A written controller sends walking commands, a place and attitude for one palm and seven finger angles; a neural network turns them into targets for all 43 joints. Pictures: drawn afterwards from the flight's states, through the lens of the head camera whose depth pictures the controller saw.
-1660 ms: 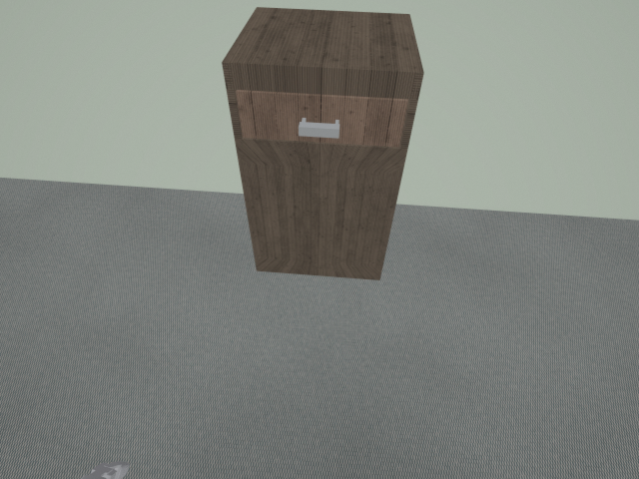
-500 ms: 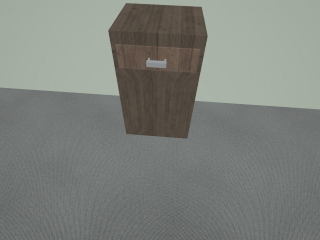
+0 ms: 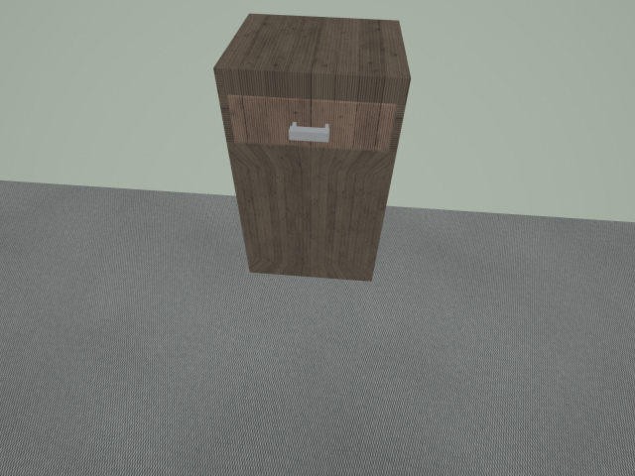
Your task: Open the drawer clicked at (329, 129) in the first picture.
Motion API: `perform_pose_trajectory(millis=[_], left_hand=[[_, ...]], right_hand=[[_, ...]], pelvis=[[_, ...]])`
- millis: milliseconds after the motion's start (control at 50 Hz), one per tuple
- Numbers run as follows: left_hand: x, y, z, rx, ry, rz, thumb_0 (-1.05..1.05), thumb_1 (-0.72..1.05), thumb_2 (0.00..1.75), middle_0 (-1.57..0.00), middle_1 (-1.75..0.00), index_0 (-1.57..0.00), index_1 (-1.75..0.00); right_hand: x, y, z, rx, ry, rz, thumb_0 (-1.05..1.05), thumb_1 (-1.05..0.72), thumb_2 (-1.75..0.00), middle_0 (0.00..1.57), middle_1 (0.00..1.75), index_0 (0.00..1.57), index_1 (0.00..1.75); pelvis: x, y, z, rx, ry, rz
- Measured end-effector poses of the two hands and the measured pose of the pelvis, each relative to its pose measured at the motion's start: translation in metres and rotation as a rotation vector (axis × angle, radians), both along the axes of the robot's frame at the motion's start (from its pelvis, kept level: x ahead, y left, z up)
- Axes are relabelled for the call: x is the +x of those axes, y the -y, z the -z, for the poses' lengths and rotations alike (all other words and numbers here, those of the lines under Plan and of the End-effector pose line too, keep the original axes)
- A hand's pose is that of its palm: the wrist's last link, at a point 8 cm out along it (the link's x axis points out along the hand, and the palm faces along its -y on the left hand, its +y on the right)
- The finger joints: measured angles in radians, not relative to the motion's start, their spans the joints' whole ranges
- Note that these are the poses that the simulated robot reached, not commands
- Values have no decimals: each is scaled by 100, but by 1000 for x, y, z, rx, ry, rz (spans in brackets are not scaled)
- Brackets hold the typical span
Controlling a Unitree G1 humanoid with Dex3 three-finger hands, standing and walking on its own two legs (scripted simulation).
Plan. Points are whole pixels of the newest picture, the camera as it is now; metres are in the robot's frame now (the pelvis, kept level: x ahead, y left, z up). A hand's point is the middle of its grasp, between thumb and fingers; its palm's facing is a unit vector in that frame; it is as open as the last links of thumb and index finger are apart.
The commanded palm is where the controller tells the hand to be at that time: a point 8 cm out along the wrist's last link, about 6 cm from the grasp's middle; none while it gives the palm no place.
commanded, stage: take the last steps up to it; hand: left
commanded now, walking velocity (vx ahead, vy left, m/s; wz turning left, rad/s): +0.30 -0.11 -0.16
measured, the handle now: (309, 130) +0.98 +0.08 -0.08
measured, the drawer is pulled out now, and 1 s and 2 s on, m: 0.00 0.00 0.00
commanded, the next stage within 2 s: come to a stop and stand still in 1.14 s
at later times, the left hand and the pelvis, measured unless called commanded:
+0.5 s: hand out of the picture +0.05 +0.10 -0.17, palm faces +0.03 -0.98 -0.17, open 7.4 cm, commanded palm none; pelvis +0.13 -0.06 -0.01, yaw -3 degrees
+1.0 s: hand (260, 356) +0.36 +0.13 -0.18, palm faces +0.00 -0.99 -0.15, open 7.3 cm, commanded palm none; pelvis +0.33 -0.04 -0.01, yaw -5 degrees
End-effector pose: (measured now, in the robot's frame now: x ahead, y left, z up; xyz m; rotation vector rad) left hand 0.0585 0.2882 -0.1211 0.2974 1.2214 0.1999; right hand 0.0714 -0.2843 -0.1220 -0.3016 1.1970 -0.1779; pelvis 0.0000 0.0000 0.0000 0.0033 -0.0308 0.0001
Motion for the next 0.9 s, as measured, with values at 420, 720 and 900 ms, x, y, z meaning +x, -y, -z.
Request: perform_pose_trajectory(millis=[420, 720, 900], left_hand=[[-2, 117, 27, -141, -194, -106, 0, 90, 90, -20, -29, -20, -30], [29, 153, 37, -222, -455, -170, 0, 90, 90, -20, -29, -21, -30], [206, 117, 48, -209, -192, -69, 0, 91, 90, -20, -29, -20, -30]], right_hand=[[-27, -6, 36, 152, -309, 167, 1, -91, -90, 20, 30, 20, 30], [255, -19, 33, 166, 124, 53, 1, -91, -90, 19, 30, 19, 30], [272, -14, 19, 93, 103, 164, -3, -96, -90, 20, 30, 20, 30]], pelvis=[[105, 54, 12, 17, -25, 39], [226, 49, 28, -18, -13, 64], [295, 37, 16, -10, 7, 87]])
